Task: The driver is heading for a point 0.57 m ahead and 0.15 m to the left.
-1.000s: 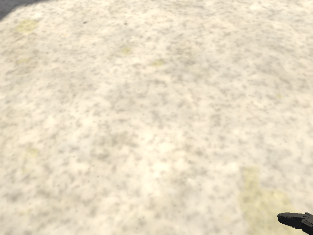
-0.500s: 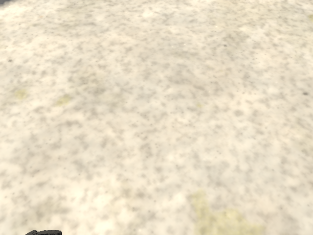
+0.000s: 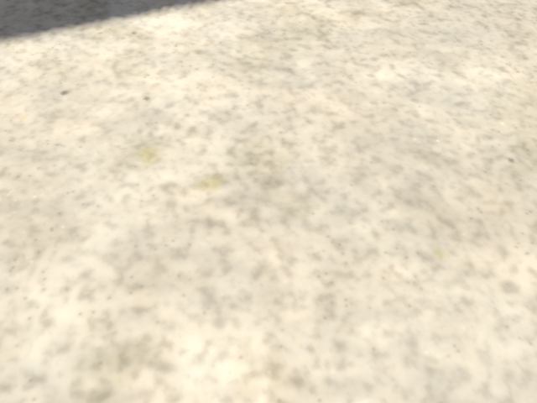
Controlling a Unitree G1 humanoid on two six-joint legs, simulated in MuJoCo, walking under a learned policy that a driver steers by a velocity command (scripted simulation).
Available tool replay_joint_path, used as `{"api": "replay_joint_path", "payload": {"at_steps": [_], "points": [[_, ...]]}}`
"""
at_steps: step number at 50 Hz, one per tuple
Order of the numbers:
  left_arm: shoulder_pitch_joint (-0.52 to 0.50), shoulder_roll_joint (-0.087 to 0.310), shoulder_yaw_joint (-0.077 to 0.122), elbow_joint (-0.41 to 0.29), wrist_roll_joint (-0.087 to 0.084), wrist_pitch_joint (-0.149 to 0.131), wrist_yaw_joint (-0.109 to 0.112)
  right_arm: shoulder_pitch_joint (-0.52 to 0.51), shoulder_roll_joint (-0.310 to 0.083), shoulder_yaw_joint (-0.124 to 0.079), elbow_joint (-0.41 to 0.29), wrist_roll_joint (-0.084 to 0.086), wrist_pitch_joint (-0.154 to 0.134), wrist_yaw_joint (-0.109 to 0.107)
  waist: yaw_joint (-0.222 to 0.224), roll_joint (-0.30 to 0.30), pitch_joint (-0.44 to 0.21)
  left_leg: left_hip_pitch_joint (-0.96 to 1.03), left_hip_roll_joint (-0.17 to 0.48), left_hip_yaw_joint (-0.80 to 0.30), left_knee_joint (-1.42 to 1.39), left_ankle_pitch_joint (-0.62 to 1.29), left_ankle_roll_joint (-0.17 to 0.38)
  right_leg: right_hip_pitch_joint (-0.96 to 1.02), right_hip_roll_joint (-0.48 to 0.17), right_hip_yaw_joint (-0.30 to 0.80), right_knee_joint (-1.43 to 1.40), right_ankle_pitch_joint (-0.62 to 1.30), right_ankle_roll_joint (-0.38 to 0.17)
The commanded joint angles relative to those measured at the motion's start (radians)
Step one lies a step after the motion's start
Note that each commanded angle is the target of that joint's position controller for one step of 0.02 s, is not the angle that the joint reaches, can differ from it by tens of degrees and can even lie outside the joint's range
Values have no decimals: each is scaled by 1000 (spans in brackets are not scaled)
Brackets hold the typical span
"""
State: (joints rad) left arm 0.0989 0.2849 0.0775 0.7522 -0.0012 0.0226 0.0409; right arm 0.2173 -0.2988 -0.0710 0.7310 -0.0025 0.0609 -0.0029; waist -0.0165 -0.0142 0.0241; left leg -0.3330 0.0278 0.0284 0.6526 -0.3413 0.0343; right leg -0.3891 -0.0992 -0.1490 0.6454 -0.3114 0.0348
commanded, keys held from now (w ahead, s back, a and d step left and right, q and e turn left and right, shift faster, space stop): q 0.60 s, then no key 0.40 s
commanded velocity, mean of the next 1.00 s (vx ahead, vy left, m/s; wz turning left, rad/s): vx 0.01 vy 0.00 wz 0.45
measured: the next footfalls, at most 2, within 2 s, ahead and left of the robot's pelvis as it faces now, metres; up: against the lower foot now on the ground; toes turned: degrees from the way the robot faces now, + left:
right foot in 0.46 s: +0.09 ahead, -0.12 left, +0.00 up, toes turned +22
left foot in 0.84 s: -0.02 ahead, +0.13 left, +0.00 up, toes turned +25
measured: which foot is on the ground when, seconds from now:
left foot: down 0.00-0.46, up 0.48-0.82, down 0.84-1.00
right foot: up 0.00-0.44, down 0.46-0.86, up 0.88-1.00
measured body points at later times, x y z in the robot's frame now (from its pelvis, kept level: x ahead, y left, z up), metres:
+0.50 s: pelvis +0.01 -0.02 +0.01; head +0.05 -0.02 +0.46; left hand +0.08 +0.30 -0.08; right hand +0.25 -0.25 -0.08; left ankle +0.00 +0.09 -0.71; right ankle +0.05 -0.13 -0.72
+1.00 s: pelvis -0.01 +0.01 +0.02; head +0.01 +0.04 +0.47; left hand -0.03 +0.32 -0.11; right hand +0.26 -0.13 -0.07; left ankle -0.06 +0.11 -0.72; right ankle +0.04 -0.13 -0.69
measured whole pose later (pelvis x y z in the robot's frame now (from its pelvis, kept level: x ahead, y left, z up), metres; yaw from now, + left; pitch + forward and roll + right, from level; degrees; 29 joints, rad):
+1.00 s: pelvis -0.01 +0.01 +0.02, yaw +27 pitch +1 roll +0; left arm 0.17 0.31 0.06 0.81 0.00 0.02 0.02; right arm 0.16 -0.23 -0.02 0.63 -0.02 0.01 -0.01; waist 0.02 -0.04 0.04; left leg -0.24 -0.03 -0.02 0.47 -0.25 0.03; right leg -0.34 -0.05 0.01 0.80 -0.49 0.08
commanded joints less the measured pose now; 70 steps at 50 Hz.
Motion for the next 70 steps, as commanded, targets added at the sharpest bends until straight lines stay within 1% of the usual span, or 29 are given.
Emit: {"api": "replay_joint_path", "payload": {"at_steps": [1, 2, 4, 6, 11, 18, 22, 23, 24, 25, 26, 28, 32, 38, 41, 42, 43, 44, 45, 46, 49, 54, 56, 58, 59, 61, 63, 66, 70], "points": [[-125, 95, 28, -111, 20, -11, 9, 101, -263, -60, -79, -51, -34, -6, -70, 283, -46, 123, 359, -585, -394, 376, 321, -312, 110, 174, 462, -359, 23], [-108, 107, 35, -104, 2, -8, 11, 52, -235, -53, -82, -48, -55, -5, -30, 228, -39, 121, 302, -497, -388, 297, 269, -318, 90, 214, 508, -259, 3], [-48, 124, 49, -57, 13, -2, 23, -54, -169, -37, -103, 1, -64, -16, 18, 156, -48, 136, 221, -386, -353, 273, 169, -315, 72, 226, 496, -105, 3], [-26, 109, 49, -50, 14, -7, 19, -51, -139, -23, -114, 5, -60, -28, 29, 143, -93, 145, 185, -345, -330, 385, 164, -260, 93, 221, 521, -36, 18], [-63, 68, 29, -61, 0, -23, 10, 9, -162, -36, -120, 12, -47, -45, -6, 147, -116, 256, 163, -371, -296, 389, 172, -243, 112, 238, 266, 5, 49], [-39, 94, 28, -56, -14, -47, -21, -30, -183, -50, -157, 14, -24, -31, -12, 185, -110, 183, 146, -507, -264, 425, 193, -47, 149, 243, 22, -59, 39], [62, 120, 41, -28, -10, -63, -36, -82, -162, -46, -181, 36, -13, -35, 45, 158, -134, 123, 65, -515, -175, 369, 110, 190, 109, 238, -308, 187, -10], [82, 181, 55, -32, 6, -58, -30, -45, -115, -34, -185, 25, -13, -34, 23, 15, -162, -1, -12, -423, -26, 119, 55, 320, -65, 380, -326, 273, -76], [53, 253, 65, -35, 29, -46, -27, 1, -99, -32, -205, 27, -21, -30, -33, -258, -112, -226, -186, -221, 149, -266, -9, 350, -250, 610, -339, 503, -238], [34, 196, 54, -57, 39, -50, -26, 7, -191, -59, -191, 7, -31, -29, -5, -211, -108, -259, -115, -204, 399, -316, -61, 291, -336, 655, -342, 532, -335], [-16, 141, 36, -76, 31, -51, -20, 17, -228, -77, -169, 16, -29, -24, -22, -138, -92, -253, -89, -203, 494, -244, -77, 262, -277, 551, -329, 496, -309], [-65, 104, 23, -86, 5, -45, -11, 30, -185, -73, -142, 15, -10, -27, -23, -108, -58, -288, -78, -181, 574, -126, -110, 263, -167, 398, -313, 420, -235], [21, 125, 23, -66, 13, -26, 5, -55, -103, -41, -190, 28, -8, -19, 40, -137, -59, -301, -54, -108, 456, -67, -142, 330, -140, 300, -318, 495, -262], [20, 185, 34, -55, -6, -15, -21, -59, -84, -19, -202, 13, -13, -9, 54, -177, -94, -54, -28, -26, 95, -86, -118, 295, -170, 266, -290, 535, -271], [13, 167, 20, -35, -29, -15, -27, 23, -79, -21, -163, 10, -14, -3, 2, -149, -86, 138, -55, 11, -251, 155, -61, 238, -143, 245, -216, 470, -216], [67, 133, 6, -10, -25, -23, -31, 25, -103, -24, -165, 5, -15, -7, 6, -100, -95, 255, -25, -44, -328, 281, -32, 168, -113, 221, -183, 373, -147], [93, 70, -18, -18, 21, -33, -39, 45, -169, -32, -179, -2, -14, -19, 33, 101, -160, 404, 165, -270, -312, 581, 17, 51, -34, 140, -19, 109, -50], [69, 45, -27, -41, 24, -37, -35, -11, -169, -22, -187, -28, -22, -14, 47, 277, -140, 287, 303, -392, -294, 624, 174, -15, 37, 123, 17, -220, 7], [13, 114, -11, -40, 16, -30, -25, -30, -110, -9, -194, -33, -40, -5, -2, 205, -116, 238, 282, -386, -319, 520, 227, -8, 24, 162, 112, -271, 34], [6, 125, -4, -36, 5, -25, -24, -41, -86, 2, -175, -38, -55, -3, 6, 205, -98, 225, 253, -353, -328, 480, 212, -24, 24, 179, 163, -260, 38], [56, 125, 6, 7, 6, -7, -16, -89, -103, 0, -153, -16, -73, -8, 27, 175, -70, 189, 204, -283, -313, 532, 172, -17, 22, 198, 225, -186, 57], [66, 75, -14, 30, -3, -10, -23, -110, -67, 9, -117, -12, -62, -7, 20, 154, -85, 179, 161, -237, -281, 513, 168, 99, 40, 162, 13, -77, 56], [98, 67, -21, 46, 4, -14, -26, -119, -53, 16, -96, -1, -59, -5, 49, 131, -82, 148, 134, -227, -269, 394, 133, 207, 50, 149, -212, 134, 36], [100, 145, -12, 41, 21, -16, -23, -56, -42, 19, -68, -19, -69, 1, 9, 26, -72, 90, 59, -189, -248, 174, 49, 293, -21, 229, -240, 382, -8], [80, 183, 1, 62, 5, -17, -24, -29, -40, 16, -66, -23, -69, 2, -30, -78, -49, 109, 6, -134, -268, 116, 16, 216, -12, 213, -205, 247, -47], [63, 110, -16, 66, 11, -27, -28, -100, -61, 11, -60, -18, -63, -8, 13, -50, -20, 154, -8, -108, -223, 118, -7, 139, 6, 217, -248, 110, -49], [60, 98, -23, 79, 14, -41, -26, -96, -52, 10, -49, -14, -52, -17, 15, -50, -16, 155, -3, -112, -217, 180, -2, 145, 18, 208, -252, 136, -33], [116, 116, -17, 105, -2, -42, -15, -63, -55, 1, -26, -2, -46, -24, 24, -40, 6, 76, -46, -77, -181, -202, 19, 117, 39, 206, -247, -260, -71], [184, 152, -8, 107, -16, -66, -7, -63, -13, 4, -29, 18, -103, -11, 47, -115, 96, -99, -56, -30, -39, -201, 24, 136, -108, 443, -361, -498, -188]]}}
Keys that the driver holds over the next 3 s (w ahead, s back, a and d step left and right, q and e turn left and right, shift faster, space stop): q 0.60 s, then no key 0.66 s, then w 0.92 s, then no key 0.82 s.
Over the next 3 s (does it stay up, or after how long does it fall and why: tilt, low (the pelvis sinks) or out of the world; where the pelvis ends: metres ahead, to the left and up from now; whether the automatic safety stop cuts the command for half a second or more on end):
stays up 0.54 0.23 0.01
